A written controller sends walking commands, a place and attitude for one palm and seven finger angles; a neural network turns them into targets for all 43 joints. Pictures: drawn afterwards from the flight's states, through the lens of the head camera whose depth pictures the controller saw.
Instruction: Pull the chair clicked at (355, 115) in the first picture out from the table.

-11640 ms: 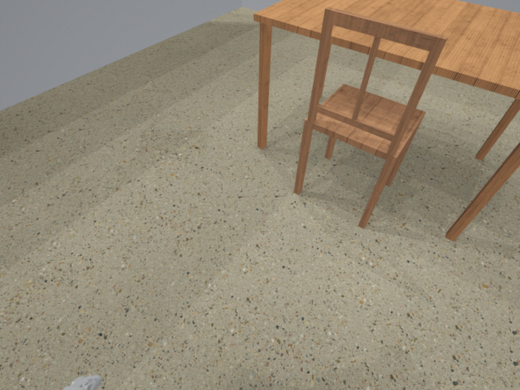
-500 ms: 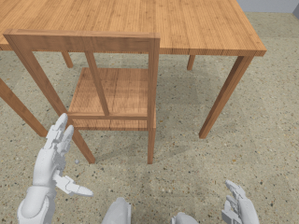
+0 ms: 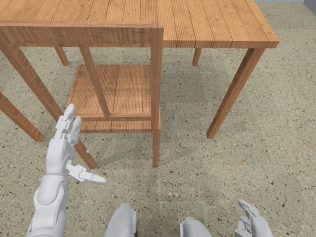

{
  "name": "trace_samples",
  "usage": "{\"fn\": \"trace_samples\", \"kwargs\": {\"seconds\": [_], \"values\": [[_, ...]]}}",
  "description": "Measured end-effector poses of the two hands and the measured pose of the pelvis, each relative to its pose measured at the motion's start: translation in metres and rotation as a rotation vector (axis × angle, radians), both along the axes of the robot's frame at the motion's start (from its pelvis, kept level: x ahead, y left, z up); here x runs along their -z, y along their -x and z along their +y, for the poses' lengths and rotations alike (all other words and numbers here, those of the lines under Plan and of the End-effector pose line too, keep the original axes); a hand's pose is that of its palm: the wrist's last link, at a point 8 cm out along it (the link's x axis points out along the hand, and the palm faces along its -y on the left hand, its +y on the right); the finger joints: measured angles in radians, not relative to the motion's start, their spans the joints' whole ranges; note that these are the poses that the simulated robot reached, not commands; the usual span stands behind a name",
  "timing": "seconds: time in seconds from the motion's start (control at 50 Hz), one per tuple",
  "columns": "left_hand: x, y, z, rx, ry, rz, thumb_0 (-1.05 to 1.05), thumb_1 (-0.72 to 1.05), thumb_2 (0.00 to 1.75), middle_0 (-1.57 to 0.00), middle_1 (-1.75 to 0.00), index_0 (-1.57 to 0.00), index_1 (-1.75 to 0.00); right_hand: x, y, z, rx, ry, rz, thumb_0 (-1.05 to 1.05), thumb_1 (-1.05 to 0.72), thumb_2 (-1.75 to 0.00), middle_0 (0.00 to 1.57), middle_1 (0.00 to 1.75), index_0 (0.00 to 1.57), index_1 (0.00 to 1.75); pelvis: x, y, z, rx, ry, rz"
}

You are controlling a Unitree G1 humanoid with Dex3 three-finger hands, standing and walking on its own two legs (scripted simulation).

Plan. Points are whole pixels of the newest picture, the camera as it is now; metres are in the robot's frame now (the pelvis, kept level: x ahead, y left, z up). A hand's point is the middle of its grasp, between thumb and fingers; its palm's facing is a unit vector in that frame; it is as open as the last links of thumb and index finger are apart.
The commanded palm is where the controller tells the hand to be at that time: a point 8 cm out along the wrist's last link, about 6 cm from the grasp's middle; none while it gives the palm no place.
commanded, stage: aim the fingers beside a spindle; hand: left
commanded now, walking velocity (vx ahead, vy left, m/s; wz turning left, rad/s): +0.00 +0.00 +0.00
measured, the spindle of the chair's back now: (97, 86) +0.52 +0.20 +0.03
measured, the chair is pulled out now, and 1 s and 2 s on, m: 0.00 0.00 0.00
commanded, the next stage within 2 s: push the fingers through the gap in 1.22 s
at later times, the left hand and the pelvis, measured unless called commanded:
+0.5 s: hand (99, 137) +0.36 +0.17 +0.02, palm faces +0.04 -1.00 -0.03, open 17.0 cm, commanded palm +0.34 +0.22 +0.02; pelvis +0.00 +0.00 -0.01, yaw -1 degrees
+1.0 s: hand (103, 132) +0.38 +0.16 +0.01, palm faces +0.05 -1.00 -0.03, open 17.0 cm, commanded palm +0.35 +0.21 +0.01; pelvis +0.00 +0.00 -0.02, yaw -1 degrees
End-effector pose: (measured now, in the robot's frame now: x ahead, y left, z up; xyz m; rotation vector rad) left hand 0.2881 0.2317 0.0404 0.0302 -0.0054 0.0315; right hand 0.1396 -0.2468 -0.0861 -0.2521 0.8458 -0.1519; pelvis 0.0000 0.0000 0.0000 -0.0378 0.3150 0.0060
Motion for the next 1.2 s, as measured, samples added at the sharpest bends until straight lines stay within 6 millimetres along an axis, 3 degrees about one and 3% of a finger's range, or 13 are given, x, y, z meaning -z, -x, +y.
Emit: {"fn": "trace_samples", "kwargs": {"seconds": [0.2,0.7,0.9,1.2], "values": [[0.006,-0.024,-0.011,0.007,0.002,-0.004,-0.01,-0.5,0.3,-0.06,-0.08,-0.06,-0.08,0.009,0.006,-0.001,0.01,-0.009,0.041,0.01,-0.9,-0.9,0.2,0.3,0.21,0.3,0.005,0.001,-0.001,0.007,-0.003,0.018],[0.03,-0.072,-0.016,-0.007,0.007,-0.014,-0.01,-0.5,0.3,-0.06,-0.08,-0.06,-0.08,0.036,0.036,-0.011,0.057,0.003,0.18,0.01,-0.91,-0.9,0.2,0.3,0.21,0.3,0.021,0.004,-0.002,0.019,-0.004,0.074],[0.03,-0.067,-0.018,-0.012,0.003,0.002,-0.01,-0.5,0.3,-0.06,-0.08,-0.06,-0.08,0.036,0.042,-0.007,0.07,-0.018,0.212,0.01,-0.91,-0.9,0.2,0.3,0.21,0.3,0.017,0.001,0.0,0.021,-0.005,0.074],[0.03,-0.07,-0.028,-0.002,0.001,-0.001,-0.01,-0.5,0.3,-0.06,-0.08,-0.06,-0.08,0.035,0.029,-0.007,0.052,-0.018,0.187,0.0,-0.91,-0.9,0.2,0.3,0.21,0.3,0.018,0.001,-0.001,0.018,-0.006,0.073]]}}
